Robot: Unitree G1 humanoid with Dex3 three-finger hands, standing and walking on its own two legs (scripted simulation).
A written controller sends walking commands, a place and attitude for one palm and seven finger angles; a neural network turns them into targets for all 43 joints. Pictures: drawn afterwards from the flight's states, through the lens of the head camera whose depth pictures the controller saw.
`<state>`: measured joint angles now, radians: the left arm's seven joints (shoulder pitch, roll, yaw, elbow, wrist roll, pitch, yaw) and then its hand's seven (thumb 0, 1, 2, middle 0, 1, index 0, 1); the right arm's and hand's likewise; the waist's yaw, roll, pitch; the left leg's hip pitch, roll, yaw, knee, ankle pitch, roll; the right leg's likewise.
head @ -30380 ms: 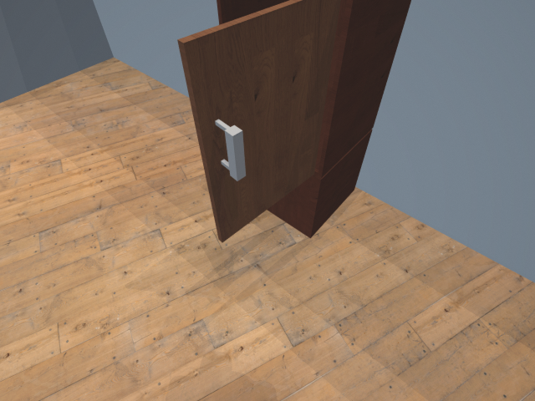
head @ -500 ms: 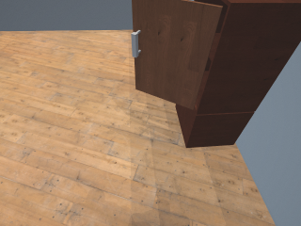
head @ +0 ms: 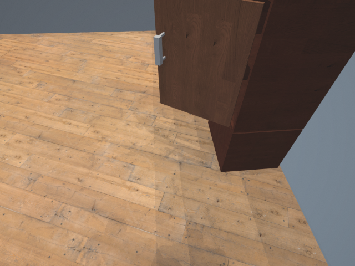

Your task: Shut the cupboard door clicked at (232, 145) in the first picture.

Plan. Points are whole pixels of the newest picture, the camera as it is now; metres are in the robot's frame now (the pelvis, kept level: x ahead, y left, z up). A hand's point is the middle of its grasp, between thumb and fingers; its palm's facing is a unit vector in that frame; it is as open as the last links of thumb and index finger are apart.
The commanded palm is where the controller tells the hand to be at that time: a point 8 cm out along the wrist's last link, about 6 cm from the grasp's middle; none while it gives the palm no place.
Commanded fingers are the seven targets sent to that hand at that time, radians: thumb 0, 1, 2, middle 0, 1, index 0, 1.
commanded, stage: look to check the result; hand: left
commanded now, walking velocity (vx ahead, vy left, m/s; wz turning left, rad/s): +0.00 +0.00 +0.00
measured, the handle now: (160, 48) +0.98 +0.12 +0.01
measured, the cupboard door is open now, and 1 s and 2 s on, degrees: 58 58 58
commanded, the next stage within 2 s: walk to a spot facing it in 0.14 s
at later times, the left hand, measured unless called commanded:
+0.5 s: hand out of the picture +0.04 +0.20 -0.18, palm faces +0.09 -0.96 -0.25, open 7.4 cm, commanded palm none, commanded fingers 0.00 0.90 0.90 -0.20 -0.30 -0.20 -0.30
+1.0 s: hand out of the picture +0.03 +0.24 -0.16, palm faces +0.35 -0.89 -0.28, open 7.4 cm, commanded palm none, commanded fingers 0.00 0.90 0.90 -0.20 -0.30 -0.20 -0.30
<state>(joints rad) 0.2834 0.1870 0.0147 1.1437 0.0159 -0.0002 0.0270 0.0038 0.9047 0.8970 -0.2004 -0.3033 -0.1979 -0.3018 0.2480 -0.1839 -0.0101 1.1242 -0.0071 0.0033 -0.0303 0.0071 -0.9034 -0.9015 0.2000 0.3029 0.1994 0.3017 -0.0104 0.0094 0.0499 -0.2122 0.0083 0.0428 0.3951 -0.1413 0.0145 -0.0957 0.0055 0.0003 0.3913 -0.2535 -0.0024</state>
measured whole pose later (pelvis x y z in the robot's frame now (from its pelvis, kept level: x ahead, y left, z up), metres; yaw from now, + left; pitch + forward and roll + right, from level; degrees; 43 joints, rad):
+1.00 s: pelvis +0.00 -0.01 +0.00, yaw +22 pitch +2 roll -2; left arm 0.12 0.25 0.07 0.89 0.02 0.05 0.02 0.01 0.91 0.90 -0.20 -0.30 -0.20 -0.30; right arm 0.22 -0.22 -0.06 0.95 -0.03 0.05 -0.01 0.01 -0.90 -0.90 0.20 0.30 0.20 0.30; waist -0.04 0.03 0.09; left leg -0.37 -0.06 -0.15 0.46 -0.12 0.02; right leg -0.36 -0.01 0.02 0.74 -0.41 0.05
